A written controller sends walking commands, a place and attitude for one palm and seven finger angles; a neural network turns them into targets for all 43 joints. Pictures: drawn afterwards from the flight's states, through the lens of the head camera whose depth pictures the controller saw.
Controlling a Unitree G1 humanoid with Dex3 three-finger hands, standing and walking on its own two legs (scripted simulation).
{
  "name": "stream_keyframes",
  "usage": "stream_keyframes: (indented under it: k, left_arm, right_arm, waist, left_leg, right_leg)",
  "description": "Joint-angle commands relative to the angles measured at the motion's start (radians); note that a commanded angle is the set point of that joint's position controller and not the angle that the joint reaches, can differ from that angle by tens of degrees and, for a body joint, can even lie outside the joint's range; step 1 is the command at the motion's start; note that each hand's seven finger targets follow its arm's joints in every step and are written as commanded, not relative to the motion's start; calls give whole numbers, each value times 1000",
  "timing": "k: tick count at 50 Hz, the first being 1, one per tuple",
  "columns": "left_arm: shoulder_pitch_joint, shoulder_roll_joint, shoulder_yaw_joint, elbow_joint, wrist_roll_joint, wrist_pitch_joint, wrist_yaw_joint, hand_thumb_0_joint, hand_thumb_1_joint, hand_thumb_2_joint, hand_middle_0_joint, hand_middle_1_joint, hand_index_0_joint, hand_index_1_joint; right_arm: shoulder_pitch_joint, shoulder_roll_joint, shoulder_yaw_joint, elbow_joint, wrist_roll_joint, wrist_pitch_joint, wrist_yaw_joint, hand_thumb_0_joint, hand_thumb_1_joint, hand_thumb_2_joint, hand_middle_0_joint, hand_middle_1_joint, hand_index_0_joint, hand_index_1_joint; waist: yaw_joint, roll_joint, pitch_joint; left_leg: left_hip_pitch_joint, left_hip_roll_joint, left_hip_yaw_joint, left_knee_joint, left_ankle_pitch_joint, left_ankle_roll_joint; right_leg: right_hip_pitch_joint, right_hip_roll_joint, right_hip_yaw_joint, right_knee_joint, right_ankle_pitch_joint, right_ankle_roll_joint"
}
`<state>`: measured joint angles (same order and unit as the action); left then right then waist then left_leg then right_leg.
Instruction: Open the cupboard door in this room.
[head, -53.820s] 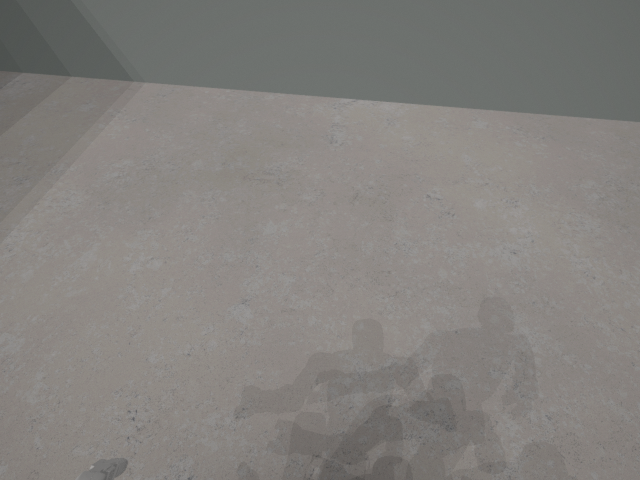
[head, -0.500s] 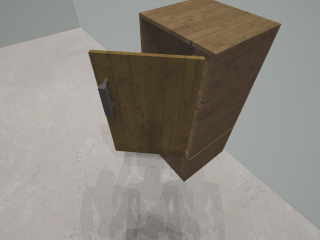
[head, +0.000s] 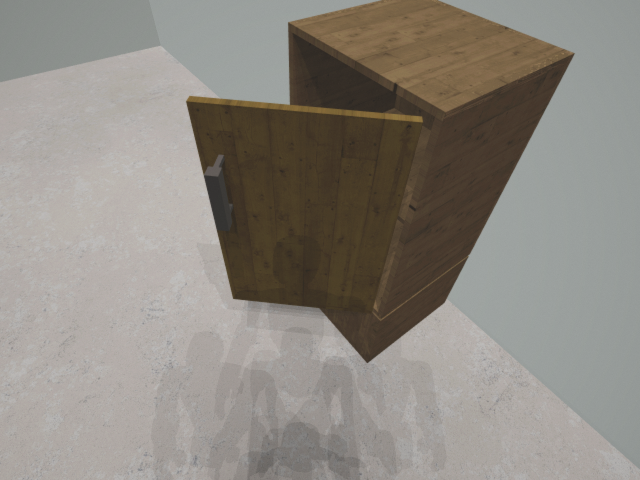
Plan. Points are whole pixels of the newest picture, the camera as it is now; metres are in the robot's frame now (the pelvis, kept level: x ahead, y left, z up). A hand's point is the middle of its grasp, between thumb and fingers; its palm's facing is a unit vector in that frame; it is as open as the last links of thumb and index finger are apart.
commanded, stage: look again from close up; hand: left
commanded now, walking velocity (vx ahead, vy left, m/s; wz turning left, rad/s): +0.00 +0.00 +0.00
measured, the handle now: (222, 193) +0.60 +0.23 -0.03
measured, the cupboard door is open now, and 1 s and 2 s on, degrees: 47 47 47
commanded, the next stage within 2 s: shuffle to correct the standing spot in 0.22 s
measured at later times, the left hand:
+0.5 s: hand out of the picture +0.01 +0.21 -0.18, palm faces +0.01 -0.97 -0.22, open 7.4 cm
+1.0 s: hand out of the picture +0.12 +0.22 -0.18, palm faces -0.01 -0.97 -0.24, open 7.3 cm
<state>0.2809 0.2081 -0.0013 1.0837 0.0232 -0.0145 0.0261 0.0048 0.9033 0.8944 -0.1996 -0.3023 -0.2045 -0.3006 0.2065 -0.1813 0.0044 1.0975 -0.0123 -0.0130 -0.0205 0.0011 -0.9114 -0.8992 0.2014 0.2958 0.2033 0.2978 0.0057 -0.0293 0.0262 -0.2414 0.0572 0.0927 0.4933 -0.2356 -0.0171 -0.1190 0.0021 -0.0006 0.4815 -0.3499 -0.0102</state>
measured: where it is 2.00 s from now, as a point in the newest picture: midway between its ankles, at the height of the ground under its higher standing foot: outside the picture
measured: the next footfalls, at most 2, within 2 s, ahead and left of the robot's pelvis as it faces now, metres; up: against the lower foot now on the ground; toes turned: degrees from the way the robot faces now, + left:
right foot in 0.94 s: +0.13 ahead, -0.09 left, +0.00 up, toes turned -3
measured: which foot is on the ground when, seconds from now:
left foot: down 0.00-1.00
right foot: down 0.00-0.64, up 0.66-0.92, down 0.94-1.00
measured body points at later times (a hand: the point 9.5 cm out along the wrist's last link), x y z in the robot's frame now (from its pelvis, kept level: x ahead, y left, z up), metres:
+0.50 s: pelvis +0.01 +0.01 +0.00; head +0.02 +0.02 +0.45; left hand +0.01 +0.26 -0.16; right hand +0.04 -0.23 -0.15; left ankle +0.02 +0.13 -0.74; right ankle -0.06 -0.11 -0.74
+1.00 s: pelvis +0.06 +0.03 -0.01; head +0.11 +0.03 +0.44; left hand +0.12 +0.27 -0.16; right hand +0.05 -0.17 -0.17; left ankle +0.02 +0.13 -0.74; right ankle +0.09 -0.08 -0.74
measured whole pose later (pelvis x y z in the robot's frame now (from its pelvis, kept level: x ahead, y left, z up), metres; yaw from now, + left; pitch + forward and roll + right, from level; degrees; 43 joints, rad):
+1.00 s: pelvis +0.06 +0.03 -0.01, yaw +0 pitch +0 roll +1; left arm 0.19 0.19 0.03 1.02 0.03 0.00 0.04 0.01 0.92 0.89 -0.20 -0.30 -0.20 -0.30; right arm 0.27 -0.10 -0.02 1.10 -0.01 0.00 -0.04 0.00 -0.91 -0.90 0.20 0.30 0.21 0.30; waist -0.02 -0.01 0.10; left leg -0.17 0.01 0.12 0.55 -0.36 0.02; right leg -0.32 -0.04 -0.05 0.59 -0.26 -0.01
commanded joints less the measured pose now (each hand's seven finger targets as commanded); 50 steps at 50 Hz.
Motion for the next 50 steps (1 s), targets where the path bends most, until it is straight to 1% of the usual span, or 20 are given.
stream_keyframes:
  k: [1, 16, 18, 22, 25, 28, 29, 30, 31, 32, 33, 34, 35, 37, 43, 45, 46, 47, 48, 50]
  left_arm:
    - [46, 131, 24, -32, -5, -13, 5, 0, 900, 900, -200, -300, -200, -300]
    - [17, 152, 24, -27, -4, -13, 2, 0, 900, 900, -200, -300, -200, -300]
    - [44, 114, 19, -13, -2, -6, 1, 0, 900, 900, -200, -300, -200, -300]
    - [80, 129, 30, -16, 3, 3, -6, 0, 900, 900, -200, -300, -200, -300]
    - [133, 158, 50, -14, 2, -1, -3, 0, 900, 900, -200, -300, -200, -300]
    - [158, 157, 60, -16, 4, -10, 2, 0, 900, 900, -200, -300, -200, -300]
    - [144, 152, 63, -22, 6, -8, 2, 0, 900, 900, -200, -300, -200, -300]
    - [113, 131, 59, -32, 5, -5, -1, 0, 900, 900, -200, -300, -200, -300]
    - [75, 87, 50, -53, 2, -4, -4, 0, 900, 900, -200, -300, -200, -300]
    - [22, 48, 36, -79, -1, -11, 2, 0, 900, 900, -200, -300, -200, -300]
    - [-4, 50, 38, -83, -6, -7, 9, 0, 900, 900, -200, -300, -200, -300]
    - [-9, 34, 34, -78, -5, -8, 11, 0, 900, 900, -200, -300, -200, -300]
    - [12, 7, 32, -63, -8, -3, 9, 0, 900, 900, -200, -300, -200, -300]
    - [42, 5, 32, -51, -9, 13, 5, 0, 900, 900, -200, -300, -200, -300]
    - [27, 10, 41, -68, -3, 26, 8, 0, 900, 900, -200, -300, -200, -300]
    - [45, 27, 49, -73, 0, 19, 9, 0, 900, 900, -200, -300, -200, -300]
    - [59, 48, 52, -72, 2, 11, 11, 0, 900, 900, -200, -300, -200, -300]
    - [54, 74, 53, -77, 3, 5, 14, 0, 900, 900, -200, -300, -200, -300]
    - [44, 87, 50, -79, -2, 4, 13, 0, 900, 900, -200, -300, -200, -300]
    - [21, 89, 46, -84, -4, 2, 16, 0, 900, 900, -200, -300, -200, -300]
  right_arm:
    - [11, -142, -30, -45, 1, -18, -6, 0, -900, -900, 200, 300, 200, 300]
    - [-15, -171, -31, -36, -1, -21, -2, 0, -900, -900, 200, 300, 200, 300]
    - [12, -136, -23, -27, -4, -15, 3, 0, -900, -900, 200, 300, 200, 300]
    - [16, -120, -25, -45, -10, -3, 15, 0, -900, -900, 200, 300, 200, 300]
    - [4, -99, -23, -74, -12, -7, 17, 0, -900, -900, 200, 300, 200, 300]
    - [23, -88, -24, -86, -8, -19, 15, 0, -900, -900, 200, 300, 200, 300]
    - [65, -86, -26, -75, -6, -23, 14, 0, -900, -900, 200, 300, 200, 300]
    - [148, -100, -27, -49, -5, -31, 10, 0, -900, -900, 200, 300, 200, 300]
    - [267, -156, -40, -10, -13, -38, 2, 0, -900, -900, 200, 300, 200, 300]
    - [369, -178, -42, 18, -12, -37, -12, 0, -900, -900, 200, 300, 200, 300]
    - [346, -147, -31, 17, -7, -34, -23, 0, -900, -900, 200, 300, 200, 300]
    - [281, -107, -23, -2, -6, -36, -26, 0, -900, -900, 200, 300, 200, 300]
    - [217, -95, -18, -19, -8, -40, -28, 0, -900, -900, 200, 300, 200, 300]
    - [144, -107, -20, -32, -2, -43, -33, 0, -900, -900, 200, 300, 200, 300]
    - [131, -97, -48, -32, -3, -22, -35, 0, -900, -900, 200, 300, 200, 300]
    - [121, -84, -55, -37, -3, -16, -33, 0, -900, -900, 200, 300, 200, 300]
    - [121, -67, -56, -42, -1, -14, -31, 0, -900, -900, 200, 300, 200, 300]
    - [145, -44, -55, -47, 2, -10, -27, 0, -900, -900, 200, 300, 200, 300]
    - [155, -23, -54, -48, 6, -4, -23, 0, -900, -900, 200, 300, 200, 300]
    - [170, 0, -46, -32, 5, 5, -21, 0, -900, -900, 200, 300, 200, 300]
  waist:
    - [0, 23, -2]
    - [2, 38, -19]
    - [5, 24, -27]
    - [19, -24, 76]
    - [38, -148, 110]
    - [31, -143, 107]
    - [9, -104, 94]
    - [-34, -24, 66]
    - [-76, 191, 27]
    - [-98, 347, 14]
    - [-79, 215, 33]
    - [-48, 101, 64]
    - [-22, 84, 56]
    - [9, 142, 38]
    - [4, 141, -1]
    - [22, 102, -10]
    - [24, 50, -25]
    - [8, -15, -43]
    - [-1, -38, -45]
    - [-13, -123, -85]
  left_leg:
    - [85, 70, -80, -65, 194, 49]
    - [101, 75, -93, -106, 177, 52]
    - [91, 64, -80, -93, 67, 49]
    - [-35, 19, -42, -27, -137, 44]
    - [-185, -27, 22, 132, -131, 26]
    - [-175, -23, 28, 125, -151, 30]
    - [-83, -28, 35, 63, -87, 39]
    - [83, -11, -1, -14, 55, 61]
    - [260, 123, -193, -67, 310, 136]
    - [347, 269, -359, -158, 657, 223]
    - [268, 321, -350, -153, 767, 281]
    - [213, 310, -301, -129, 831, 286]
    - [153, 277, -232, -142, 816, 260]
    - [104, 207, -144, -153, 819, 214]
    - [108, 194, -119, -99, 692, 168]
    - [78, 173, -111, -47, 567, 131]
    - [43, 128, -85, -7, 428, 95]
    - [-20, 65, -58, 22, 234, 61]
    - [-34, 25, -40, 26, 76, 39]
    - [14, 10, -35, 26, 8, 24]
  right_leg:
    - [-101, -99, 74, -94, 290, -23]
    - [-100, -103, 78, -113, 233, -20]
    - [-97, -102, 78, -103, 117, -24]
    - [-122, -132, 142, -151, -122, -59]
    - [-23, -225, 250, -194, 10, -120]
    - [21, -260, 220, -129, 296, -153]
    - [-16, -226, 165, -71, 330, -133]
    - [-114, -157, 74, 55, 352, -96]
    - [-282, -44, -47, 301, 199, -38]
    - [-447, 6, -91, 523, -228, -13]
    - [-449, -47, -8, 609, -248, -19]
    - [-431, -81, 8, 599, -215, -20]
    - [-374, -100, 17, 543, -173, -8]
    - [-266, -91, -11, 402, -80, 9]
    - [-169, -59, -60, 150, 93, 10]
    - [-106, -68, -52, 47, 214, 7]
    - [-62, -101, -3, 13, 405, -2]
    - [-16, -172, 75, 37, 606, -38]
    - [-31, -233, 113, 40, 672, -80]
    - [-57, -239, 123, 2, 614, -106]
